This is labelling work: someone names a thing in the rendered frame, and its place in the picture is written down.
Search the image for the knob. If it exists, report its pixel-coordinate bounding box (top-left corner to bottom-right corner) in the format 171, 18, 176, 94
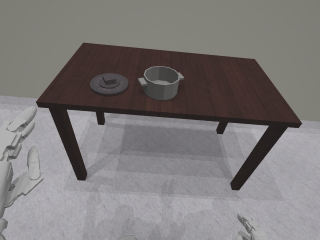
102, 74, 116, 84

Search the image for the pot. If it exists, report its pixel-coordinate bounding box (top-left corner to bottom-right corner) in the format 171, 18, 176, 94
138, 66, 184, 101

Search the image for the table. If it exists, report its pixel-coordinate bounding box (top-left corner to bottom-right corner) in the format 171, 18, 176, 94
36, 42, 302, 191

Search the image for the robot left hand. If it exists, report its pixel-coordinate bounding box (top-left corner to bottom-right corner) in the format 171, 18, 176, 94
0, 106, 45, 219

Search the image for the robot right hand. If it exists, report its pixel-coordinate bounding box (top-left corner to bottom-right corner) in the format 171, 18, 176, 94
236, 212, 268, 240

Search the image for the lid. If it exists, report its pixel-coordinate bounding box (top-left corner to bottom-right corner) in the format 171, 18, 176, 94
90, 73, 129, 95

